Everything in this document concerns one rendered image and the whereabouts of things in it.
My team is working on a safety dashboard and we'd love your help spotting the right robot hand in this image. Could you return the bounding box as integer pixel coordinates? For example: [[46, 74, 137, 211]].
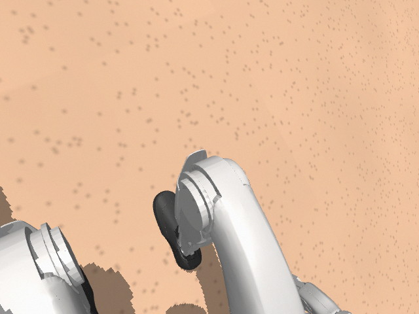
[[292, 274, 341, 314]]

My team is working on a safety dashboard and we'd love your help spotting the left robot foot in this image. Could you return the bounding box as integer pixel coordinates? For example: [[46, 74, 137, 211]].
[[80, 267, 98, 314]]

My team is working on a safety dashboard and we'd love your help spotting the right robot foot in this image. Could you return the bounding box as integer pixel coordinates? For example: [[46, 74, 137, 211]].
[[153, 190, 202, 270]]

